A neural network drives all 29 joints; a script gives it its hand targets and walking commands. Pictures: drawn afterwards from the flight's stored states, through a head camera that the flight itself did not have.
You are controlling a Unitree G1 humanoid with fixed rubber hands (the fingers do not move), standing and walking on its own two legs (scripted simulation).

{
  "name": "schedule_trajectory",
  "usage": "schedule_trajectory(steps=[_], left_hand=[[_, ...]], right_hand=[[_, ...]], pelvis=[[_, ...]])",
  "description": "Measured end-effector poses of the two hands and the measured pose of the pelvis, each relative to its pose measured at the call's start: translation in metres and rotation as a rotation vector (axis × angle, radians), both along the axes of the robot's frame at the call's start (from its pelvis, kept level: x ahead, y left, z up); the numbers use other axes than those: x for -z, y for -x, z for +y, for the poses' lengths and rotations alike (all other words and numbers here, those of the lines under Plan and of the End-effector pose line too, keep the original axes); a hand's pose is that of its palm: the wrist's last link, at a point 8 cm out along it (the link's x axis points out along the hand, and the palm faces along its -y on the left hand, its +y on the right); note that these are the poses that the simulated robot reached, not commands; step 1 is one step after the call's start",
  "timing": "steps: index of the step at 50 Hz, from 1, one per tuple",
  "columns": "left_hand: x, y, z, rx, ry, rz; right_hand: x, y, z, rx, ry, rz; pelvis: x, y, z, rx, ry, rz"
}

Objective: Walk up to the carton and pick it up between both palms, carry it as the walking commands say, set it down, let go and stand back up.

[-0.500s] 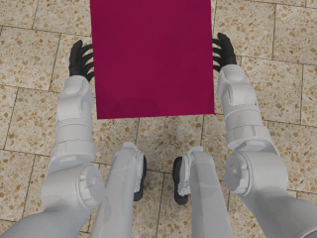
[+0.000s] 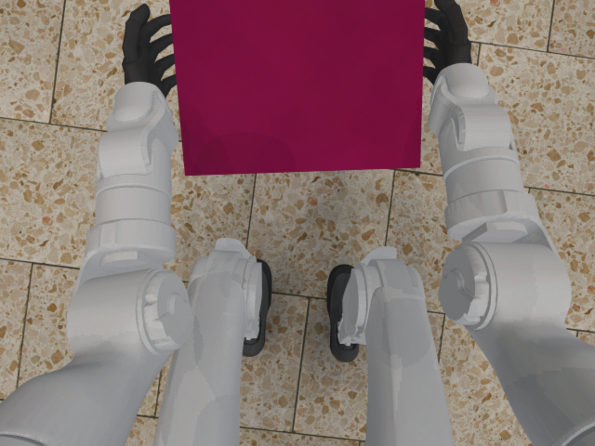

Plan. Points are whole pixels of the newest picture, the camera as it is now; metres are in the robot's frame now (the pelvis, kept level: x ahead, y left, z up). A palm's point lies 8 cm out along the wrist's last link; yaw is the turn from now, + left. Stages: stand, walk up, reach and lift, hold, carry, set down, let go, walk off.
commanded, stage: set down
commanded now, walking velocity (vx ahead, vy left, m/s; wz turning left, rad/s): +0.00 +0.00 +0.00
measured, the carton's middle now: (297, 66) +0.57 +0.03 -0.20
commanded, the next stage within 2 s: none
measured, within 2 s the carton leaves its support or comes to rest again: rests again in 1.06 s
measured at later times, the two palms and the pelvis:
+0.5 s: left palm (170, 90) +0.52 +0.20 -0.18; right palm (418, 80) +0.56 -0.14 -0.18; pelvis +0.00 +0.00 -0.06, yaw +0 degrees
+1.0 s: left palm (171, 82) +0.54 +0.21 -0.19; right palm (416, 71) +0.58 -0.14 -0.20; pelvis +0.00 +0.00 -0.08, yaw +1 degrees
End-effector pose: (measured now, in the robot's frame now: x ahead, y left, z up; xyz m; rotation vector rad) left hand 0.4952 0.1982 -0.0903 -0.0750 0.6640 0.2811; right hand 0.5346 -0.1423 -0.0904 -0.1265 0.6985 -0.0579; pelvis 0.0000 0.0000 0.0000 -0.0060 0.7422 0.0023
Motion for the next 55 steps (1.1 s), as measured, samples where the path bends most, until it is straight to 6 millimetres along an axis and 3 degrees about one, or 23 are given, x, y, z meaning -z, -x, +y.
schedule_trajectory(steps=[12,25,55], left_hand=[[0.041,-0.008,0.008,-0.014,-0.011,0.002],[0.088,-0.026,0.005,0.013,-0.025,0.03],[0.106,-0.046,0.01,0.037,0.02,-0.045]], right_hand=[[0.039,-0.015,0.009,-0.009,-0.003,0.001],[0.094,-0.024,0.003,-0.011,-0.009,0.019],[0.11,-0.045,0.003,-0.024,-0.045,-0.01]], pelvis=[[0.027,0.004,0.001,-0.009,0.004,-0.011],[0.056,0.003,0.0,-0.011,0.003,-0.048],[0.084,-0.003,0.001,-0.012,-0.001,-0.109]])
